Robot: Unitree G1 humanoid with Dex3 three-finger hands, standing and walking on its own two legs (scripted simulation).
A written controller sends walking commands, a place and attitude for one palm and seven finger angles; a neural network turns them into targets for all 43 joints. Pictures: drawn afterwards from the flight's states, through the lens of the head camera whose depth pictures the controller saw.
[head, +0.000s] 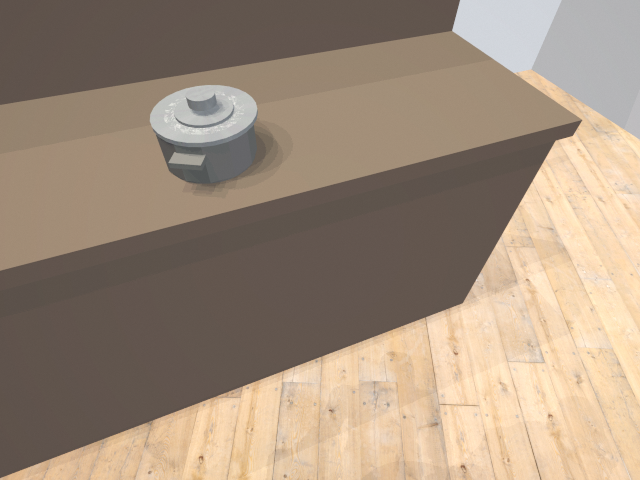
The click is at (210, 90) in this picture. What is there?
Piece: lid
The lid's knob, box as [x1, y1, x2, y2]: [186, 86, 216, 110]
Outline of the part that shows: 186,92 188,105 192,109 205,110 211,108 216,103 214,91 209,87 194,87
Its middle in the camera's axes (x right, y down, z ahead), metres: -0.20 -0.23 +0.63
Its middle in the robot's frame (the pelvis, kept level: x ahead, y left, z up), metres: +0.64 +0.24 +0.14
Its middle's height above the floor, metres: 0.91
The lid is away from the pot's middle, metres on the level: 0.01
